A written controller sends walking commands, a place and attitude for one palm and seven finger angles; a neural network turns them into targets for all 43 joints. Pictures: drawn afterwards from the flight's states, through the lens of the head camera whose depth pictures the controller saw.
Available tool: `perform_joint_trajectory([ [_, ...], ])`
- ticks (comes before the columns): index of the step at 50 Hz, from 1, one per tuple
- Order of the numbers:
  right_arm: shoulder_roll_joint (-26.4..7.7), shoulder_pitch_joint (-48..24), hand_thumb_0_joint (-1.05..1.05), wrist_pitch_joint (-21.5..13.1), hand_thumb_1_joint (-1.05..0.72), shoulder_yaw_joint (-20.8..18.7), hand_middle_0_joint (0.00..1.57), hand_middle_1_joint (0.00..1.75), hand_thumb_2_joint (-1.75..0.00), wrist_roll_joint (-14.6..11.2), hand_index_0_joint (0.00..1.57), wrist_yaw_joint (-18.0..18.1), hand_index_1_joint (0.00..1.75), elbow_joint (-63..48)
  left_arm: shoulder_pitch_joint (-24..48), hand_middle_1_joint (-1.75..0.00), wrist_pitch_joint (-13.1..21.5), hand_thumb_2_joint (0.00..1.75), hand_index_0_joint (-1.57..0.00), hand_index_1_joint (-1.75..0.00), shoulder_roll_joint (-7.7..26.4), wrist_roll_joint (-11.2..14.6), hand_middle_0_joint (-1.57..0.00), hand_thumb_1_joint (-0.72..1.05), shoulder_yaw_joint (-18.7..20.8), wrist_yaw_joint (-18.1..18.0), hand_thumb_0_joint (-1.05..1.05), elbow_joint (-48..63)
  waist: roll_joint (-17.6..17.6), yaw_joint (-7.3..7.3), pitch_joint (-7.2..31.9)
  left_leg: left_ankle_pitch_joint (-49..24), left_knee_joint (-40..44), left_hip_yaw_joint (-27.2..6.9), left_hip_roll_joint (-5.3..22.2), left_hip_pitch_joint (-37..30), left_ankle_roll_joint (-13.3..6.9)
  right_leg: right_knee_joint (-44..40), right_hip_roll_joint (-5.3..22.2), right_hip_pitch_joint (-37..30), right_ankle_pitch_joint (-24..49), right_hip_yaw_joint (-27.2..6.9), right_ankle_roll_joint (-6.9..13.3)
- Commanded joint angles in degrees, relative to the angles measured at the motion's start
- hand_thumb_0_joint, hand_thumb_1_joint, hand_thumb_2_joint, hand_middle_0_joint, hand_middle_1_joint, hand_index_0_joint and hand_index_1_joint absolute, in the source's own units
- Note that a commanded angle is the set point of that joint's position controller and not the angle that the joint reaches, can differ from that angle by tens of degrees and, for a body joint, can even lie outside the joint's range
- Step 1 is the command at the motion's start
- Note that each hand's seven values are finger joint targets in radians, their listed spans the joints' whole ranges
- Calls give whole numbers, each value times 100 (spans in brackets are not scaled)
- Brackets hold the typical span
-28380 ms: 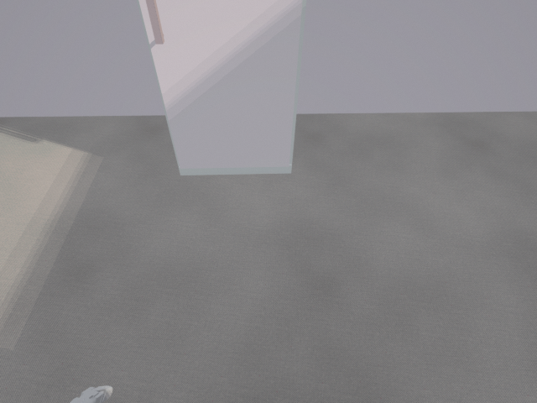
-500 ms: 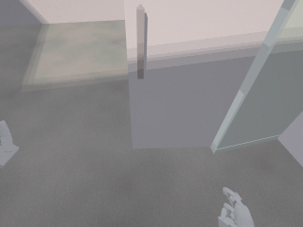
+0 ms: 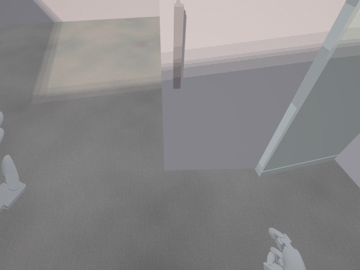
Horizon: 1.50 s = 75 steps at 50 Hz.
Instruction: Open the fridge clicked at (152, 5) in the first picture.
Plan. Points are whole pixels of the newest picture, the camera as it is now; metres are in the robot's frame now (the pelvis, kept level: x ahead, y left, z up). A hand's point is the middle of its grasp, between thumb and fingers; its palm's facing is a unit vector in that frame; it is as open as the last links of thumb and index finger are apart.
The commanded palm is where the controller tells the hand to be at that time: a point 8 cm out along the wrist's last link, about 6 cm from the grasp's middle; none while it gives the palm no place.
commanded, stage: stop stepping back and stand still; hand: left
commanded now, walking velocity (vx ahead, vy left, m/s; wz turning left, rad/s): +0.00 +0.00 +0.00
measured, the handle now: (177, 48) +0.76 +0.06 +0.13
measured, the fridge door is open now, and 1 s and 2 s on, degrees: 78 78 78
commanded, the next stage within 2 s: let the arm hang, fingers relaxed in 0.26 s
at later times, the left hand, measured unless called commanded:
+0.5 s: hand (61, 237) +0.19 +0.27 -0.02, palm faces +0.11 -0.88 -0.47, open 7.4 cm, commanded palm none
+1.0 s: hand out of the picture -0.01 +0.23 -0.17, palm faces +0.03 -0.96 -0.29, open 7.3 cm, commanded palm none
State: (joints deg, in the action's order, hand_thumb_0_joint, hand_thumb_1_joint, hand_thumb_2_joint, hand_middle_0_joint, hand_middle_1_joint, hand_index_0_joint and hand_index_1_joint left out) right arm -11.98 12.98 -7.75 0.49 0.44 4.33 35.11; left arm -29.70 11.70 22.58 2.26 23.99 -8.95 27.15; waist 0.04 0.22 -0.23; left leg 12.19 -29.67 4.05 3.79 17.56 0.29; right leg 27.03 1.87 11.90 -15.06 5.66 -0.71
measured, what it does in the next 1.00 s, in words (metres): stands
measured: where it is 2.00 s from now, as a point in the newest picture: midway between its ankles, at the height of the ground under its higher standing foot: outside the picture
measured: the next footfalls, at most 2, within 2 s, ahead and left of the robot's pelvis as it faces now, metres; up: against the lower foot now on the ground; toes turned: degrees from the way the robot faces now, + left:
none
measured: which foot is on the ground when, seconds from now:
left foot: down 0.00-1.00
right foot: down 0.00-1.00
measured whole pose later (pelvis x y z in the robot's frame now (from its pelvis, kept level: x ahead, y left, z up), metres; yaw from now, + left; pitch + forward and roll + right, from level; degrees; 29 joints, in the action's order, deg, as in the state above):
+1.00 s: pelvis -0.01 +0.00 +0.00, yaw +2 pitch +0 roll -1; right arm -13.4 14.6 1.5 -1.0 1.5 0.3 60.5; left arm -14.8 -1.4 16.0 -1.0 1.7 0.1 -62.1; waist -1.6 0.1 -2.8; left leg 11.0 -29.6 2.4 2.7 18.6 0.0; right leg 27.9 2.7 12.5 -15.1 7.2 -0.4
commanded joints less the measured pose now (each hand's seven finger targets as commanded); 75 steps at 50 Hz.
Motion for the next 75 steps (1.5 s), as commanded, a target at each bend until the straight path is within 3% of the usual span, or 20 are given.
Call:
perform_joint_trajectory([
  [1,-731,-522,0,-283,-90,-280,20,30,-90,-7,20,59,30,-863,15,-30,275,90,-20,-30,964,8,-20,90,665,-101,0,829,-538,-42,327,462,964,-495,171,106,-69,-492,29,-165,137,-391,63],
  [7,-700,-535,0,-290,-90,-264,20,30,-90,-5,20,101,30,-885,282,-30,274,90,-20,-30,960,-12,-20,90,577,-94,0,923,-321,-36,397,436,895,-415,120,-30,-76,-593,49,-120,204,-451,47],
  [10,-714,-522,0,-317,-90,-265,20,30,-90,-1,20,105,30,-869,419,-30,275,90,-20,-30,961,-32,-20,90,532,-101,0,1075,-503,-47,507,321,915,-405,114,-142,-75,-544,16,-153,308,-432,39],
  [17,-680,-538,0,-340,-90,-232,20,30,-90,16,20,102,30,-830,390,-30,247,90,-20,-30,959,-43,-20,90,541,-110,0,947,-450,-63,333,516,981,-426,85,-53,-49,-674,13,-104,123,-416,40],
  [18,-1980,-884,0,-372,-90,-544,20,30,-90,-17,20,-462,30,618,533,-30,-676,90,-20,-30,105,-447,-20,90,-1756,743,0,-3542,-558,156,47,-817,86,-741,413,476,-154,194,493,452,701,-250,179],
  [19,-1660,-629,0,112,-90,-507,20,30,-90,-95,20,-478,30,447,659,-30,-1103,90,-20,-30,110,-342,-20,90,-1643,875,0,-3622,-757,57,289,-946,247,-616,516,265,-159,201,449,550,179,-381,181],
  [20,-1613,-622,0,255,-90,-463,20,30,-90,-86,20,-456,30,286,715,-30,-1216,90,-20,-30,49,-323,-20,90,-1670,907,0,-3565,-954,51,223,-602,399,-712,631,454,-248,465,307,578,-349,-260,172],
  [23,-1635,-700,0,429,-90,-361,20,30,-90,50,20,-448,30,340,1060,-30,-1171,90,-20,-30,167,-388,-20,90,-1803,943,0,-4300,19,-61,375,-273,514,-1110,656,834,-455,714,163,203,-432,-318,230],
  [25,-1509,-592,0,506,-90,-327,20,30,-90,88,20,-460,30,528,1242,-30,-1121,90,-20,-30,288,-434,-20,90,-1857,928,0,-4985,1057,-50,628,-449,76,-863,362,458,-341,261,472,215,40,-520,320],
  [27,-1263,-374,0,626,-90,-275,20,30,-90,97,20,-473,30,721,1546,-30,-1149,90,-20,-30,336,-432,-20,90,-1959,900,0,-5608,1547,72,569,-440,-370,-525,21,109,-212,-93,888,579,160,-747,495],
  [29,-1048,-262,0,750,-90,-234,20,30,-90,142,20,-458,30,922,1814,-30,-1206,90,-20,-30,257,-410,-20,90,-2070,856,0,-6133,1301,136,449,-258,-588,-295,-148,-172,-119,-266,1053,885,134,-789,592],
  [33,-965,-242,0,807,-90,-195,20,30,-90,158,20,-441,30,1283,1710,-30,-1251,90,-20,-30,61,-367,-20,90,-2168,829,0,-6979,-595,74,282,-171,215,-675,185,-62,-177,-52,585,714,-609,-527,312],
  [35,-1038,-305,0,806,-90,-227,20,30,-90,146,20,-409,30,1467,1479,-30,-1249,90,-20,-30,30,-351,-20,90,-2150,830,0,-7419,-1156,-48,209,448,622,-835,246,350,-223,-47,407,258,-606,-492,275],
  [36,-1145,-304,0,806,-90,-286,20,30,-90,149,20,-390,30,1471,1386,-30,-1226,90,-20,-30,72,-375,-20,90,-2053,825,0,-7530,-1161,-100,229,481,642,-864,272,366,-241,-96,369,96,-453,-442,302],
  [39,-1055,-94,0,799,-90,-306,20,30,-90,115,20,-353,30,1746,1453,-30,-1168,90,-20,-30,97,-342,-20,90,-2068,841,0,-7919,-914,-41,362,453,552,-764,233,215,-194,-364,488,-57,-319,-571,385],
  [42,-1049,76,0,823,-90,-355,20,30,-90,98,20,-338,30,1940,1624,-30,-1145,90,-20,-30,140,-343,-20,90,-2070,847,0,-8173,-325,36,124,463,451,-670,216,-58,-159,-690,621,299,-636,-598,443],
  [46,-1118,199,0,819,-90,-379,20,30,-90,96,20,-331,30,2137,1757,-30,-1141,90,-20,-30,203,-342,-20,90,-2069,851,0,-8417,-24,51,-85,464,577,-702,248,-199,-179,-809,582,477,-864,-536,429],
  [54,-1237,-115,0,735,-90,-353,20,30,-90,81,20,-343,30,2384,1921,-30,-1086,90,-20,-30,311,-327,-20,90,-2100,846,0,-8734,143,-22,-60,-244,890,-691,342,-407,-190,-792,589,87,-64,-462,320],
  [61,-1408,-496,0,687,-90,-320,20,30,-90,68,20,-368,30,2490,2147,-30,-1037,90,-20,-30,458,-327,-20,90,-2124,847,0,-8784,-19,-60,47,-714,1066,-666,372,-618,-171,-866,613,-197,398,-470,249],
  [75,-1663,-904,0,627,-90,-288,20,30,-90,62,20,-350,30,2544,2491,-30,-980,90,-20,-30,631,-317,-20,90,-2124,859,0,-8794,-91,-7,339,-1390,1177,-624,423,-1084,-139,-1051,675,-539,1110,-496,231],
])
